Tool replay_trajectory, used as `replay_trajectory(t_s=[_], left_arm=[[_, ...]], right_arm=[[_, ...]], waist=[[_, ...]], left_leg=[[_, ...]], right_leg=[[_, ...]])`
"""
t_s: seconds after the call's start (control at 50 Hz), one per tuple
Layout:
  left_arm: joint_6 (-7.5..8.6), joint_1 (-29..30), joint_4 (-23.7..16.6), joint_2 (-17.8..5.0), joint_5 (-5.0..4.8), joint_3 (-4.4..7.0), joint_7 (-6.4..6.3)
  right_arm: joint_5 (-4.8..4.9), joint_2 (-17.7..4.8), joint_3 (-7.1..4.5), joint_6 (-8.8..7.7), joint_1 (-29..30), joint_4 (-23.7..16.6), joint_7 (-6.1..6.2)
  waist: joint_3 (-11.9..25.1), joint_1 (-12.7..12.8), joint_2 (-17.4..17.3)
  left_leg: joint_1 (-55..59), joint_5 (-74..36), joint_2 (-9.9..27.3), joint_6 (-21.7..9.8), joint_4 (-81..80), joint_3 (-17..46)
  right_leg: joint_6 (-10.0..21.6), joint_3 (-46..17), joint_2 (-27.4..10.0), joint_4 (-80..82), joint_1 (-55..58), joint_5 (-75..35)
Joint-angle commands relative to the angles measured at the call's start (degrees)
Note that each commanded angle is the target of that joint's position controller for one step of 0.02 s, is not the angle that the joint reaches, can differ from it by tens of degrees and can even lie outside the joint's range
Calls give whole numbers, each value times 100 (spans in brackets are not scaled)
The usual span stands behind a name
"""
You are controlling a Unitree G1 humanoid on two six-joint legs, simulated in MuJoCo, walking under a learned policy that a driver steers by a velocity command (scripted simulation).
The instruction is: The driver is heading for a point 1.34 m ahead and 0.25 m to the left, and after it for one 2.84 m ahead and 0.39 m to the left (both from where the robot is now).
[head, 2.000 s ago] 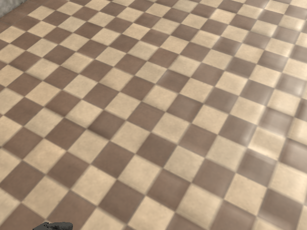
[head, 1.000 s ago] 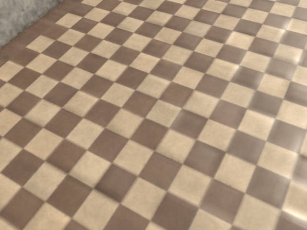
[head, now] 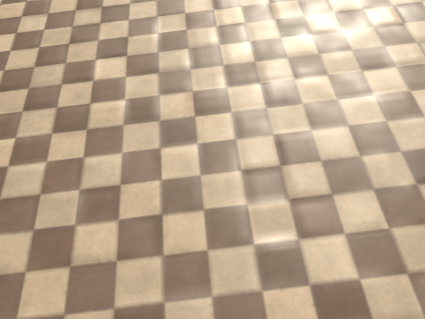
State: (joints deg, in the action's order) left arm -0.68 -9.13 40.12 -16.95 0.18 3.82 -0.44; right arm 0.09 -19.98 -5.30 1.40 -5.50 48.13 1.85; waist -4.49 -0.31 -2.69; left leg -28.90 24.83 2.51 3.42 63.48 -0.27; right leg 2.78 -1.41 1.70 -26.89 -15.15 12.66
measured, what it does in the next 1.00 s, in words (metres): walks ahead: left foot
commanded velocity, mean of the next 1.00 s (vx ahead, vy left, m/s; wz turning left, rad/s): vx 0.19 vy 0.00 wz -0.08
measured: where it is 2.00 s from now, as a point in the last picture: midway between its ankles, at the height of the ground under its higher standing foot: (232, 204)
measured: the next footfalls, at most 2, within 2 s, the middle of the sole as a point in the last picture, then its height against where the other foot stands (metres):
left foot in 0.26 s outside the picture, level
left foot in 1.06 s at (200, 314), level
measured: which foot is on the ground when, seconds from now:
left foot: up 0.00-0.24, down 0.26-0.64, up 0.66-1.00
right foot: down 0.00-1.00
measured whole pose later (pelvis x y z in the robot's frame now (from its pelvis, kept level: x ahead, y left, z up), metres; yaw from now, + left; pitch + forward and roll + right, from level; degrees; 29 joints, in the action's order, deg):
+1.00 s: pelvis +0.21 +0.01 -0.01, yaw -3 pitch +2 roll +0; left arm 4.2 -26.9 56.8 -13.8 -0.9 2.1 -0.6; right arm 1.5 -15.2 -1.1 -4.7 2.8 43.0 -2.9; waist -2.6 6.0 -1.5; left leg -34.3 0.1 2.2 -1.5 31.5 -1.9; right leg 1.2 -0.6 0.8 -8.3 10.0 19.9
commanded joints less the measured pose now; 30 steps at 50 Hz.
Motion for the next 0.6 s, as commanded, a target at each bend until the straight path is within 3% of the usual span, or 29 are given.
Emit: replay_trajectory(t_s=[0.02,0.1,0.18,0.22,0.24,0.26,0.28,0.3,0.32,0.34,0.4,0.42,0.46,0.5,0.54,0.56,0.6], left_arm=[[144,234,-330,-724,41,126,-95],[128,251,-165,-745,50,97,-108],[89,265,18,-765,63,67,-34],[78,393,101,-638,9,0,-15],[81,341,185,-533,-21,-47,-9],[123,135,260,-390,40,-100,-6],[166,-172,316,-425,134,-77,23],[160,-251,369,-328,119,-84,12],[135,86,390,-494,121,-66,0],[97,275,380,-558,73,-33,-22],[-9,221,508,-497,51,-31,-59],[-15,131,602,-455,38,-36,-64],[-10,63,700,-442,-32,-9,-66],[111,123,667,-374,-92,-10,-52],[321,195,630,-198,-148,-27,-2],[400,263,623,-234,-150,-14,23],[497,-108,798,-257,-172,17,78]], right_arm=[[18,-463,-111,-49,-150,-257,27],[-11,-261,0,-48,20,-303,-3],[24,-319,17,-95,2,-294,-45],[10,-230,43,-144,-198,-212,-71],[-49,-185,75,-184,-335,-158,-95],[-127,-354,67,-220,-437,-133,-91],[-131,-768,2,-225,-432,-166,-73],[-72,-636,30,-222,-215,-82,-108],[-51,-349,94,-244,-38,-144,-153],[-84,-300,119,-272,-32,-109,-162],[-77,-313,157,-369,-180,31,-156],[-60,-287,169,-363,-306,108,-138],[25,-391,138,-313,-419,172,-97],[77,-447,137,-336,-598,171,-46],[124,-686,68,-424,-848,259,-25],[130,-726,46,-449,-874,262,-24],[154,-677,52,-453,-501,128,-57]], waist=[[931,-70,991],[754,67,1016],[554,159,1028],[543,-19,909],[549,-153,762],[719,-98,493],[825,209,-161],[893,353,-617],[744,172,-412],[682,84,-322],[634,40,-133],[735,10,-66],[477,-33,-76],[-69,-115,-228],[-297,-99,-698],[-372,-110,-713],[-231,181,-623]], left_leg=[[-104,-544,82,58,-79,243],[320,-607,141,123,-1484,253],[954,-403,54,53,-2402,128],[1439,-890,-9,-44,-3297,46],[1906,-1755,0,-126,-4113,63],[2452,-2726,309,-230,-4249,440],[2662,-3693,763,-462,-3972,765],[2080,-2790,780,-772,-3959,808],[1772,-2106,570,-716,-4074,706],[1680,-1891,443,-575,-4099,578],[1778,-2051,286,-408,-4019,394],[1859,-1562,228,-426,-4025,337],[1697,329,193,-661,-4080,454],[1593,1709,591,-1033,-4490,1165],[1817,2060,1429,-1532,-5117,2343],[1755,1820,1618,-1663,-5223,2594],[1395,1112,1384,-1469,-5079,2085]], right_leg=[[1021,-1143,-1343,905,807,-2205],[1010,-1167,-1288,958,744,-1405],[1057,-1367,-1299,898,410,-987],[916,-1372,-1192,695,306,-1014],[709,-1295,-1062,595,172,-987],[416,-1189,-840,442,13,-800],[162,-796,-399,119,-126,-302],[-28,-495,-165,263,276,42],[-103,-490,-189,241,520,-110],[-68,-482,-204,172,546,-300],[24,-591,-288,216,562,-768],[39,-512,-212,201,567,-334],[115,-304,17,-39,110,1412],[164,-222,44,-375,-699,2166],[109,178,32,-1061,-1112,1452],[130,146,-89,-1102,-1103,1279],[257,212,-140,-412,-256,1109]])
Velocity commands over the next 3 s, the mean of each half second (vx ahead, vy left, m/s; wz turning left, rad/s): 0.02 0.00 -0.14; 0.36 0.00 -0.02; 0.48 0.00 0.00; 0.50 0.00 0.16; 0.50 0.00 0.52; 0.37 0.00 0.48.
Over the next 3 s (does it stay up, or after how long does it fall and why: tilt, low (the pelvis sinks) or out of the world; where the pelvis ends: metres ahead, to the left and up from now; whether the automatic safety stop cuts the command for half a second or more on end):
stays up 1.29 0.11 0.00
